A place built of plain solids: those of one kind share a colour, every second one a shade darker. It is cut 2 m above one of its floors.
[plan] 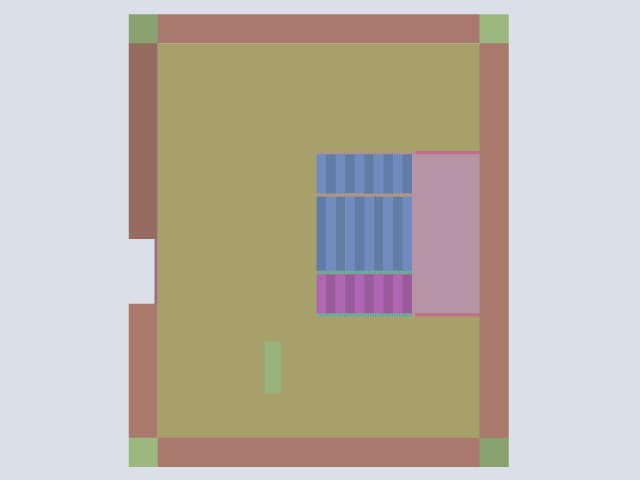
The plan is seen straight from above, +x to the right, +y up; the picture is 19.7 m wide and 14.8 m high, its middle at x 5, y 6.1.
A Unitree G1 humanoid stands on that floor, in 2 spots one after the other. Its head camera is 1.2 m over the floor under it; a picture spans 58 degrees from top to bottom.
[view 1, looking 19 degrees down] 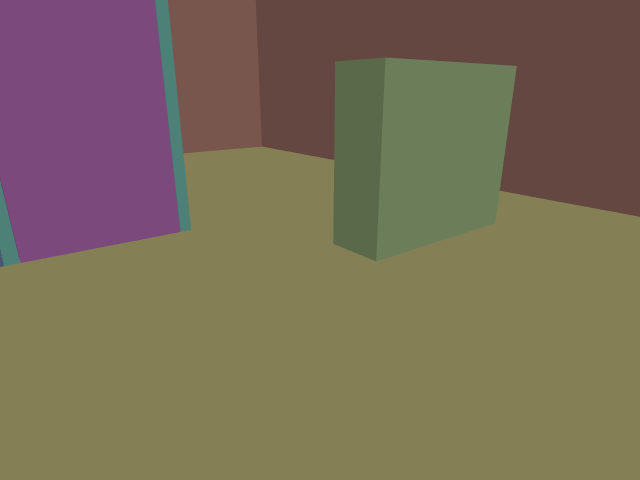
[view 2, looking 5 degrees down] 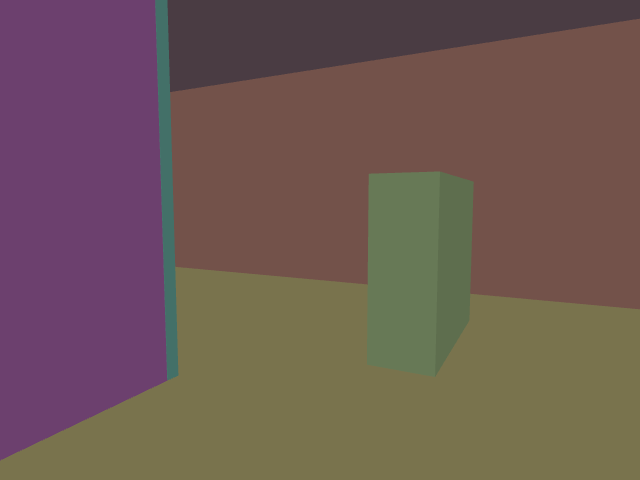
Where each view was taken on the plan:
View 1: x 1.20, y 5.13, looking -38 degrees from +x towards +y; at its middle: floor_main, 3.69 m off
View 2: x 2.69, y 5.89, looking -63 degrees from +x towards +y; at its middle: wall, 6.64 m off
